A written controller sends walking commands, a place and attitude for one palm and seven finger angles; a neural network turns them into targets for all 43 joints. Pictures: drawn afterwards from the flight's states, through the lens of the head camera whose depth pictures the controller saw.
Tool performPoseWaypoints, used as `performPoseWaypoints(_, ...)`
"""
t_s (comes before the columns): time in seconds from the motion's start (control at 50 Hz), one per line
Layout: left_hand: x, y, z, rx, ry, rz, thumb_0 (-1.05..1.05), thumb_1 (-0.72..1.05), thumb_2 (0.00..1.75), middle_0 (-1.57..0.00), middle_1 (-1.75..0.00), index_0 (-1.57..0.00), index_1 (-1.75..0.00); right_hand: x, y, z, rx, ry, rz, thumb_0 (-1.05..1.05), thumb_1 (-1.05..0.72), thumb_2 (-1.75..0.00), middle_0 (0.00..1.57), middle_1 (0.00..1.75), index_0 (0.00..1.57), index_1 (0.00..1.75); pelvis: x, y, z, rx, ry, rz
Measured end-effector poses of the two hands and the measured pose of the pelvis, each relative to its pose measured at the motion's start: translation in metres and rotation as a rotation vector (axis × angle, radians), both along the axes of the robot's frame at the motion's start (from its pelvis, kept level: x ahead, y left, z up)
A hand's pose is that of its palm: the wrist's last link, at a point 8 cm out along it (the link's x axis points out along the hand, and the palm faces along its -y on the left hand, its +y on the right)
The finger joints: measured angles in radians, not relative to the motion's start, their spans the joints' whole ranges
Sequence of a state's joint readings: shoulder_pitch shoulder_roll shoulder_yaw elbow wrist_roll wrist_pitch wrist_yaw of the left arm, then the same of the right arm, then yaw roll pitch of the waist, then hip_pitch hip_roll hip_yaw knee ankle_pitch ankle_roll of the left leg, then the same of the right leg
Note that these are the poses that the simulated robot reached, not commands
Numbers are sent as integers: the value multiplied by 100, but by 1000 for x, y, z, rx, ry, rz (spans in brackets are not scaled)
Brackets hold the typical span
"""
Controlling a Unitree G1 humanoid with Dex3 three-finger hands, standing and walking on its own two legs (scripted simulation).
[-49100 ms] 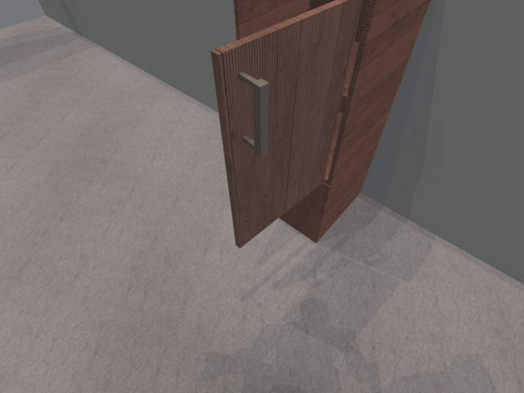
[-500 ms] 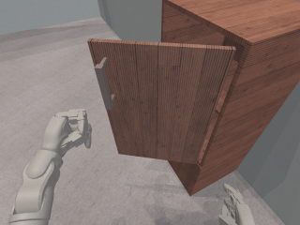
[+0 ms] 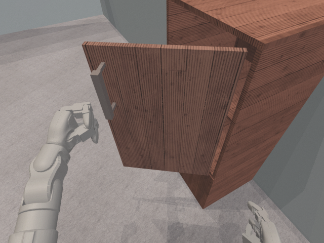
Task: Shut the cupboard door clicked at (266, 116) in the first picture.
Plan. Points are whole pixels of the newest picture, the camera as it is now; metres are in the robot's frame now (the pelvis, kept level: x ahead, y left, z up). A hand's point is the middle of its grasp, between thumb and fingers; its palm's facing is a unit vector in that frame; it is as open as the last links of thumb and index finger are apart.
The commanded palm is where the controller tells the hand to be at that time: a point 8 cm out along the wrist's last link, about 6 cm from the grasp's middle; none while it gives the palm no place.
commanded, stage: bring the fist close to the handle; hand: left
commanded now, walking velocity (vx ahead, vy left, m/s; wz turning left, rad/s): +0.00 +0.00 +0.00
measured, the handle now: (106, 92) +0.46 +0.20 +0.13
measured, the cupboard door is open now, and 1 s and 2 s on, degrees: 54 53 37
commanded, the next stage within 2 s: push the door shut along its arc in 0.56 s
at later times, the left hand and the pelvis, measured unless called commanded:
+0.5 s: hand (96, 122) +0.35 +0.19 +0.13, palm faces +0.00 -1.00 -0.03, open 3.1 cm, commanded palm +0.32 +0.23 +0.14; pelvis -0.01 +0.00 +0.00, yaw -1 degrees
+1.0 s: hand (109, 106) +0.39 +0.17 +0.14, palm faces -0.10 -0.99 -0.04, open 3.1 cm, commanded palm +0.38 +0.22 +0.14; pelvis -0.01 +0.00 +0.00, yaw -1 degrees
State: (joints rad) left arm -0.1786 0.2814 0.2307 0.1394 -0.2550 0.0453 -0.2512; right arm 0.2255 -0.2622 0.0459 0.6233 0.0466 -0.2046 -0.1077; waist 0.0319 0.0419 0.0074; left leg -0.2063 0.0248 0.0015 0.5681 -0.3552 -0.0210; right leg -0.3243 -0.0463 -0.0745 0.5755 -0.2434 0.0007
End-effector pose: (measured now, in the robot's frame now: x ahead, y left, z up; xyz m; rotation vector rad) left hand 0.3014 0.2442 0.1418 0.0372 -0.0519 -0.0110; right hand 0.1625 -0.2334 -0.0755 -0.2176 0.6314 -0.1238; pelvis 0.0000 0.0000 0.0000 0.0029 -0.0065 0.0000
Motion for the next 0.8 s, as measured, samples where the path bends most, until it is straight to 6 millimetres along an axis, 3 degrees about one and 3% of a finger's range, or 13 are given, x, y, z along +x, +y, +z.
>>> performPoseWaypoints(0.26, 36, -8, -1, -5, 38, -9, 2, 90, 90, -130, -150, -130, -150, -22, -4, -9, 6, 72, -40, 1, -90, -89, 20, 30, 20, 30, -5, 1, 0, 5, 19, -11)
performPoseWaypoints(0.42, 30, -2, -2, -10, 26, 2, 2, 90, 90, -130, -150, -130, -150, -34, -6, -12, 16, 99, -63, 1, -90, -89, 20, 30, 20, 30, -3, 2, 1, 6, 16, -21)
performPoseWaypoints(0.58, 24, -1, -5, -4, 27, 6, 2, 90, 90, -130, -150, -130, -150, -31, -5, -9, -1, 91, -54, 1, -90, -89, 20, 30, 20, 30, -8, 4, 1, 3, 6, -13)
performPoseWaypoints(0.68, 30, -7, 1, -9, 7, -12, 2, 90, 90, -130, -150, -131, -150, -26, -1, -7, 1, 76, -47, 1, -90, -89, 20, 30, 20, 30, -10, 4, 1, 3, 8, -9)
performPoseWaypoints(0.8, 47, -13, -7, 5, 72, -34, 2, 90, 90, -130, -150, -131, -150, -26, 1, -8, 4, 81, -50, 1, -90, -89, 20, 30, 20, 30, -11, 5, 0, 3, 17, -7)
